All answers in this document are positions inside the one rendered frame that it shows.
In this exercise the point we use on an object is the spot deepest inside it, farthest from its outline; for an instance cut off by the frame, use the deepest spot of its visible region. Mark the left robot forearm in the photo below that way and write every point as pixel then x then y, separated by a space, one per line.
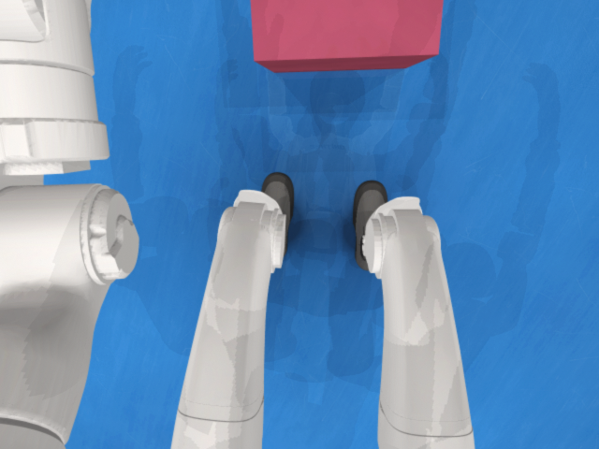
pixel 48 114

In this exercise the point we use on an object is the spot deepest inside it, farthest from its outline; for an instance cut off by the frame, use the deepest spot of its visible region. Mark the robot left upper arm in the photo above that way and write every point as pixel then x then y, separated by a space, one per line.
pixel 61 246

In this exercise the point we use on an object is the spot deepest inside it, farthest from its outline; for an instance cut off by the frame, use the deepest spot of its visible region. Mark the left robot foot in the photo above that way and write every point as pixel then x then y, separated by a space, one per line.
pixel 279 187

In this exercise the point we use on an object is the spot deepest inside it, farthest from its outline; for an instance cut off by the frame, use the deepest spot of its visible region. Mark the carton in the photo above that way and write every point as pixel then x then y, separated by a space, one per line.
pixel 336 35

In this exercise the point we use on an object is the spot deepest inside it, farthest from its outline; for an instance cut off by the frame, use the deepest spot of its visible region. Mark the left robot shin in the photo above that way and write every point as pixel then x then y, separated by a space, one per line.
pixel 247 196

